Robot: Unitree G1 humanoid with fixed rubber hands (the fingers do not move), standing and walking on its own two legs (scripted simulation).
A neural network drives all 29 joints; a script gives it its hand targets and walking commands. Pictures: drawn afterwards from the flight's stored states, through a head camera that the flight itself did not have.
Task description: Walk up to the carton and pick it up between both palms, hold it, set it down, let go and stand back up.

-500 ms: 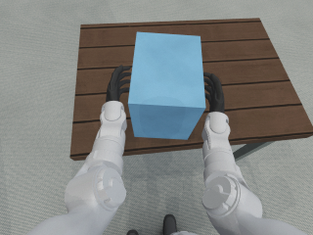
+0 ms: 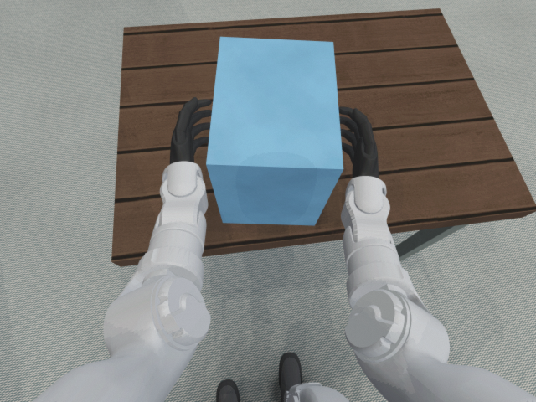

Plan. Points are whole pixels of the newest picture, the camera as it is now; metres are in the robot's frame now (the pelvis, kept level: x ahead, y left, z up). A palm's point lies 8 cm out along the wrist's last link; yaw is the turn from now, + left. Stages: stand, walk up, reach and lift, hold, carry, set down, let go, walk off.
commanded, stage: set down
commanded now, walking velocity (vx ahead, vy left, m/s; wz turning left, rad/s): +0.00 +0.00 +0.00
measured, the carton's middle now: (272, 141) +0.51 -0.04 -0.03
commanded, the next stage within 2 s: none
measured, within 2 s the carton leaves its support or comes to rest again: neither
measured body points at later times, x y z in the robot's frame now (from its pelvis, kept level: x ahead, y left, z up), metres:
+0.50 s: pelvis +0.00 +0.00 -0.02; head +0.13 +0.00 +0.41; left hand +0.50 +0.11 +0.02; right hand +0.45 -0.19 +0.00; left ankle -0.05 +0.11 -0.74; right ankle +0.02 -0.08 -0.74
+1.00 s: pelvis -0.02 +0.00 -0.01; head +0.08 +0.00 +0.43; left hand +0.50 +0.14 +0.11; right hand +0.47 -0.20 +0.09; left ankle -0.05 +0.11 -0.74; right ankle +0.02 -0.08 -0.74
